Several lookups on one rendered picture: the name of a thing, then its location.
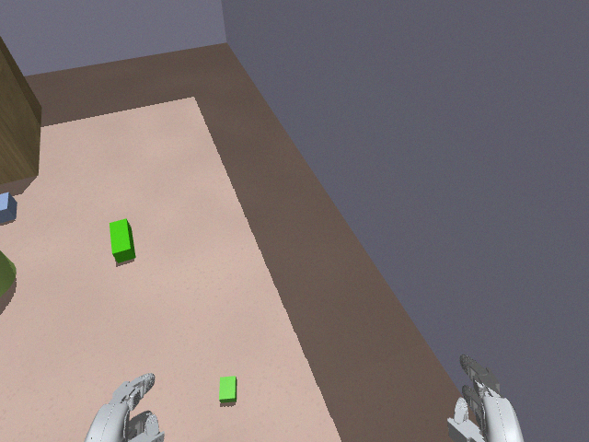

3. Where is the left robot hand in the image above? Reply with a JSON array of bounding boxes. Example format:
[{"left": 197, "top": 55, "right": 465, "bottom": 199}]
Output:
[{"left": 84, "top": 373, "right": 165, "bottom": 442}]

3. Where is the right robot hand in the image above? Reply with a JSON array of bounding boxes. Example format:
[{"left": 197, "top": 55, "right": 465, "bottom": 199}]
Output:
[{"left": 447, "top": 355, "right": 524, "bottom": 442}]

